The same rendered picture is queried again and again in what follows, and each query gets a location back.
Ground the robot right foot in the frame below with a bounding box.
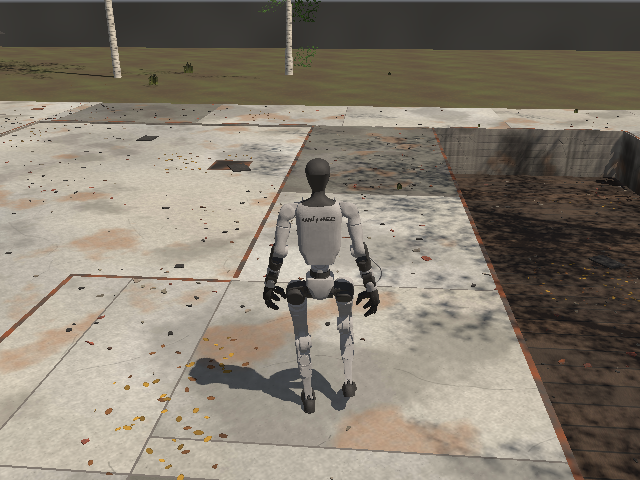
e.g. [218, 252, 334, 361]
[342, 380, 357, 397]

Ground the left robot forearm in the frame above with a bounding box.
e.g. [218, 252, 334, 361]
[264, 243, 283, 288]

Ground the robot right upper arm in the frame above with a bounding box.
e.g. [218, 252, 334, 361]
[339, 201, 366, 258]

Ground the robot left upper arm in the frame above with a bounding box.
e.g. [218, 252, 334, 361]
[273, 202, 298, 258]

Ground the robot left hand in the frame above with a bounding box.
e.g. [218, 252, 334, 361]
[263, 286, 286, 310]

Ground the right robot forearm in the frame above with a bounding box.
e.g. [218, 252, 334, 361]
[356, 242, 377, 292]

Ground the robot right hand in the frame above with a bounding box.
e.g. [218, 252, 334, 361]
[356, 289, 380, 317]

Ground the humanoid robot torso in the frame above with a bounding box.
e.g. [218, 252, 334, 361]
[295, 197, 343, 300]

